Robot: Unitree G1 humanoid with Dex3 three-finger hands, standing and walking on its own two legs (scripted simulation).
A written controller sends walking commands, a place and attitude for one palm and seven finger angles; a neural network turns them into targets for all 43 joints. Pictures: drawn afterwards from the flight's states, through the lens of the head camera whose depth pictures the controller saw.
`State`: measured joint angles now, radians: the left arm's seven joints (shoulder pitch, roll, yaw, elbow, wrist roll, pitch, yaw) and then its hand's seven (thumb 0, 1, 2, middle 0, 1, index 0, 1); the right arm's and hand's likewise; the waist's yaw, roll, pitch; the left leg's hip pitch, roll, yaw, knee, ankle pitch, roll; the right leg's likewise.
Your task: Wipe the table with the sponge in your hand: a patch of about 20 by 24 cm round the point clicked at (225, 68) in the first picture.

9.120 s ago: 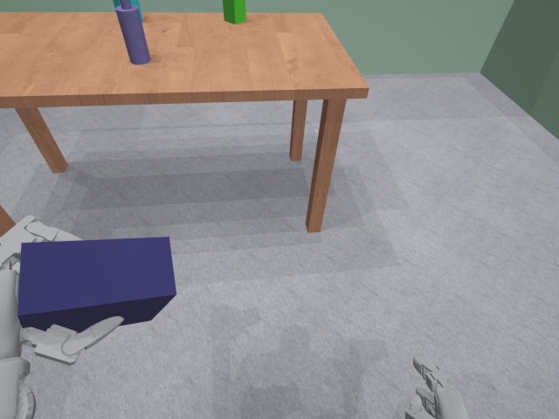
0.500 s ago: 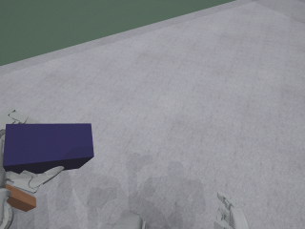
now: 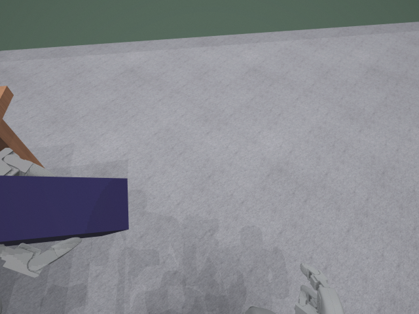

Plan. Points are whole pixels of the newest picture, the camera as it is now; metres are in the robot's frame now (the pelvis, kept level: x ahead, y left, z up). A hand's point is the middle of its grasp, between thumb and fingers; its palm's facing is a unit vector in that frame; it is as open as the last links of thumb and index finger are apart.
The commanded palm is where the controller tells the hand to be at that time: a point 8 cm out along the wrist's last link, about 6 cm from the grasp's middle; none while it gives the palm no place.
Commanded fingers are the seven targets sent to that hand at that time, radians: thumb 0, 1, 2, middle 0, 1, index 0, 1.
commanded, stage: turn to face it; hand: left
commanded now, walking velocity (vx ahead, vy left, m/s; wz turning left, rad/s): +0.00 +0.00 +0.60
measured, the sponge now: (80, 211) +0.22 +0.19 +0.16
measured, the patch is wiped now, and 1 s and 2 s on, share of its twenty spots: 0.00 0.00 0.00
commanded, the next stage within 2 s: none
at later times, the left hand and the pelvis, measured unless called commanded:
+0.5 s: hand out of the picture +0.06 +0.26 +0.18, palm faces +0.62 -0.67 -0.40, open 10.5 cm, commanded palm -0.01 +0.29 +0.18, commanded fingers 0.00 0.10 1.30 -1.20 -1.60 -1.20 -1.60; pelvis -0.08 -0.03 -0.01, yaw +17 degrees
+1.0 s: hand out of the picture -0.08 +0.21 +0.17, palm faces +0.74 -0.46 -0.49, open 10.5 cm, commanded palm -0.16 +0.22 +0.18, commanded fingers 0.00 0.10 1.30 -1.20 -1.60 -1.20 -1.60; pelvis -0.13 -0.10 +0.01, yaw +35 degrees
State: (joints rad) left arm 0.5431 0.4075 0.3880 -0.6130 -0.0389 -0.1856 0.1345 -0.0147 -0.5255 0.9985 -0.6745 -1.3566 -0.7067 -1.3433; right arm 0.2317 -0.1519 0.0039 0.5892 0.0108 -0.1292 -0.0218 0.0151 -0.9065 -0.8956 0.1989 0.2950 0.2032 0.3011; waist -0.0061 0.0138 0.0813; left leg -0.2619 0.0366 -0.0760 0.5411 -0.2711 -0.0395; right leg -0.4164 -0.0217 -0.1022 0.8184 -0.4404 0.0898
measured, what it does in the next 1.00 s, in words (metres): walks backwards, turning left: right foot, then left foot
